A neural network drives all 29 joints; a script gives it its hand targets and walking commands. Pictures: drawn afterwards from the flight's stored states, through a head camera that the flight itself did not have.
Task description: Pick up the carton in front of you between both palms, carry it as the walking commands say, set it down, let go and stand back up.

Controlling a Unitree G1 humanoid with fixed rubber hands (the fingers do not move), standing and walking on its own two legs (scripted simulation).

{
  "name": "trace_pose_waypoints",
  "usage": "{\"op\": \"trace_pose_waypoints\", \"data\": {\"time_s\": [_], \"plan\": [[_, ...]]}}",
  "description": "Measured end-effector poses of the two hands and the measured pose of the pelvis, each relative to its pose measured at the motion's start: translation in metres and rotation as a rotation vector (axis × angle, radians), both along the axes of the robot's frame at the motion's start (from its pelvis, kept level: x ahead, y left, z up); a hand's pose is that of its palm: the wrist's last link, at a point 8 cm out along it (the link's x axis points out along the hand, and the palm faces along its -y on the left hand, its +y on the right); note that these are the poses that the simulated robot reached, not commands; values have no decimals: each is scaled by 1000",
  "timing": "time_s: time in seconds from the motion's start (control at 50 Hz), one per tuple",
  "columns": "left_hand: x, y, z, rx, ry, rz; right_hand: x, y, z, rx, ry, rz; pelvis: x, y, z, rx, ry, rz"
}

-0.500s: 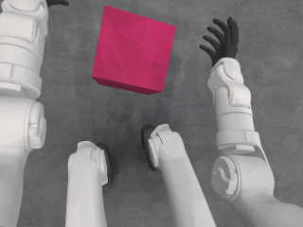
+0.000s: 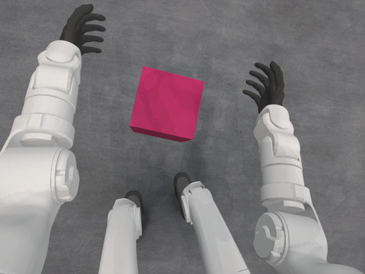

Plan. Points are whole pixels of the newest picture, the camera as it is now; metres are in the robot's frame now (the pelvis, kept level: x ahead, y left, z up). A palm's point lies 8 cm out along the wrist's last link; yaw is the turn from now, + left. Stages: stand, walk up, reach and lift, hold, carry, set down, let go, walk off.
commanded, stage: let go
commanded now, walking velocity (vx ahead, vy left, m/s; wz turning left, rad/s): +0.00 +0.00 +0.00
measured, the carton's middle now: (164, 109) +0.50 -0.08 -0.51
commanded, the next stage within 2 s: stand in 1.36 s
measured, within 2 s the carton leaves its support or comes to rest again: neither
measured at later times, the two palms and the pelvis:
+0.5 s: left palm (21, 151) +0.38 +0.17 +0.01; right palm (336, 169) +0.28 -0.26 +0.03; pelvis +0.07 -0.03 +0.11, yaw +1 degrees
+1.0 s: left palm out of the picture +0.26 +0.24 +0.07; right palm (340, 192) +0.26 -0.23 +0.07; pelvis +0.10 +0.00 +0.14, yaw +0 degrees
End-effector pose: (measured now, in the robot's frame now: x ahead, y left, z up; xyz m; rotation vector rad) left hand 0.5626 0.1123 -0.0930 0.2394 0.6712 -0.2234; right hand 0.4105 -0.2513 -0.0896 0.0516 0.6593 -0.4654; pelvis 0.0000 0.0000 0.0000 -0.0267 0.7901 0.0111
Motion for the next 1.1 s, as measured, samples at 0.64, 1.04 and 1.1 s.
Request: {"op": "trace_pose_waypoints", "data": {"time_s": [0.64,1.04,1.1], "plan": [[-210,65,121,57,30,267,-157,-9,148,-32,176,373,88,-24,122,26,-559,-11],[-311,127,166,62,83,318,-150,23,161,-52,158,433,98,3,139,16,-798,-11],[-316,126,163,59,81,321,-152,18,163,-74,170,423,95,2,138,17,-817,-13]]}}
